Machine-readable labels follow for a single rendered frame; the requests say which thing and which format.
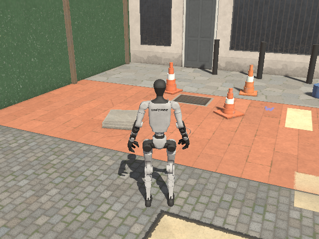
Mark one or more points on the robot right thigh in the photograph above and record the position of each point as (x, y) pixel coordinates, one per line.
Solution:
(171, 150)

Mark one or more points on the right robot forearm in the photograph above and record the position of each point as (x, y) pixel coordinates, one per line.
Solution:
(183, 132)

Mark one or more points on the left robot forearm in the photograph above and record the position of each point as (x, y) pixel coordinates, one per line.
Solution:
(134, 132)

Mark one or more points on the robot right foot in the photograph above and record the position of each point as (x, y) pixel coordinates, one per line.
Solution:
(170, 201)

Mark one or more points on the robot right hand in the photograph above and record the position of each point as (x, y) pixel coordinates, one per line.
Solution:
(181, 141)

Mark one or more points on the right robot upper arm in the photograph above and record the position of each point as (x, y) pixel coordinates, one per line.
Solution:
(175, 106)

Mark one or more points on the robot left hand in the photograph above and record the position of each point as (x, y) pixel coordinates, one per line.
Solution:
(130, 145)

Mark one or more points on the left robot upper arm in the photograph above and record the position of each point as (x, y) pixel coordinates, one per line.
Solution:
(141, 112)

